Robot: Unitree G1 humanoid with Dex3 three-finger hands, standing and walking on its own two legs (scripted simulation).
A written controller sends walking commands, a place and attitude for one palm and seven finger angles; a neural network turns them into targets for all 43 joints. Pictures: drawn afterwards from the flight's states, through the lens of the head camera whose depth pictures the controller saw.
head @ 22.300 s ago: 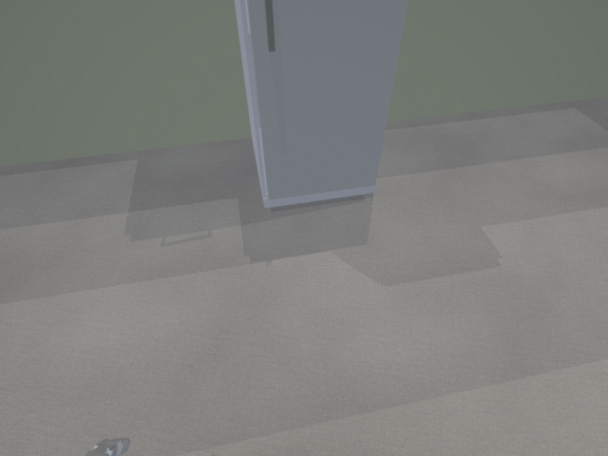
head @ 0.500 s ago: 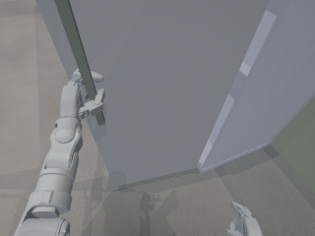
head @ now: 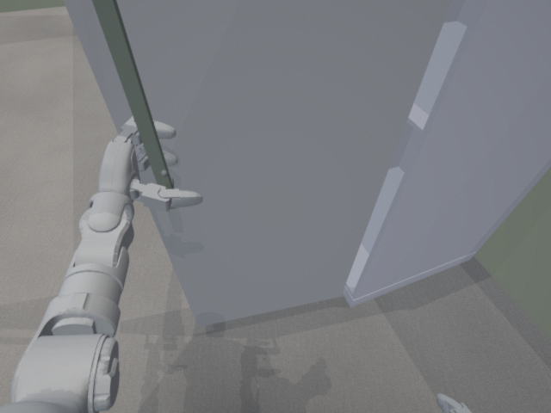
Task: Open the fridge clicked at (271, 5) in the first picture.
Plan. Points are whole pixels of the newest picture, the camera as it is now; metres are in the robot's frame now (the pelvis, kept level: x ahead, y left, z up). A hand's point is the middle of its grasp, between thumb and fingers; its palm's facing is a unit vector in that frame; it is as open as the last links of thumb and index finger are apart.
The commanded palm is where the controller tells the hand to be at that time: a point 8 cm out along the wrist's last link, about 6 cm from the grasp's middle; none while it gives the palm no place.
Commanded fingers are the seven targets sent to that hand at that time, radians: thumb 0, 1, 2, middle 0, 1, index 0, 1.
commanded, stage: loosen the grip on the handle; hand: left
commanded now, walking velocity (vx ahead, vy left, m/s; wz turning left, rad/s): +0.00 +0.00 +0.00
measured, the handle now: (131, 69) +0.47 +0.20 +0.27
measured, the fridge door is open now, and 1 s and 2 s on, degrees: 81 80 80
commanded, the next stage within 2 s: slip the hand off the handle in 0.22 s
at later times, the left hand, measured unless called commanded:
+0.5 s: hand (158, 169) +0.43 +0.19 +0.13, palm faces +0.07 -0.98 -0.16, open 14.7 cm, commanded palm +0.40 +0.25 +0.13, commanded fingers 0.00 -0.55 0.20 -0.25 -1.15 -0.25 -1.15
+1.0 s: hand (116, 179) +0.41 +0.25 +0.12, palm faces +0.08 -0.98 -0.16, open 14.7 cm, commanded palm +0.37 +0.29 +0.13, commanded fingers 0.00 -0.55 0.20 -0.25 -1.15 -0.25 -1.15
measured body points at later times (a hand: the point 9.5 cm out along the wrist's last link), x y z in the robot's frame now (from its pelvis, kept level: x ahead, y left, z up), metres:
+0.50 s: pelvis +0.03 +0.01 +0.00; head +0.06 +0.01 +0.45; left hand +0.42 +0.24 +0.14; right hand +0.16 -0.25 -0.10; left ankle +0.07 +0.14 -0.72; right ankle +0.03 -0.13 -0.72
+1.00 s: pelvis +0.04 +0.02 -0.01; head +0.06 +0.02 +0.44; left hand +0.40 +0.30 +0.13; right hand +0.15 -0.23 -0.10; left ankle +0.07 +0.14 -0.72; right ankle +0.03 -0.13 -0.72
